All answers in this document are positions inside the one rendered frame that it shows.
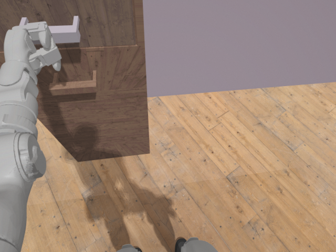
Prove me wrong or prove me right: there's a left robot hand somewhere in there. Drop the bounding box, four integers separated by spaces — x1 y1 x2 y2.
4 22 62 75

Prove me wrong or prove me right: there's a right robot shin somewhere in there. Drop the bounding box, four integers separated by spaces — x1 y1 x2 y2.
185 237 198 244

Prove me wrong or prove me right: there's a cabinet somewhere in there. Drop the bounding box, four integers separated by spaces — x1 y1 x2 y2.
0 0 150 162

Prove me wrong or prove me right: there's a left robot upper arm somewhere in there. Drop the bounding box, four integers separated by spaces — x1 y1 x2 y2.
0 132 46 252

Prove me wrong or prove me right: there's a left robot shin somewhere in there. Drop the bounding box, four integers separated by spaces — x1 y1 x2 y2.
122 244 135 249

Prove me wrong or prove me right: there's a robot shin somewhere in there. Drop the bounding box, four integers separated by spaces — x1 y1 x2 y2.
122 244 135 249
185 237 198 244

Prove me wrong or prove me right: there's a handle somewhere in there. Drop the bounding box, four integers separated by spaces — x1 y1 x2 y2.
49 80 98 96
19 16 80 44

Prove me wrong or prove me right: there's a robot left forearm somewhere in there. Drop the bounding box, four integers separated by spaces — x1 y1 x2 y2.
0 61 39 140

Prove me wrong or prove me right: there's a drawer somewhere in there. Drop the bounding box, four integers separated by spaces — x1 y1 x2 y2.
0 0 136 51

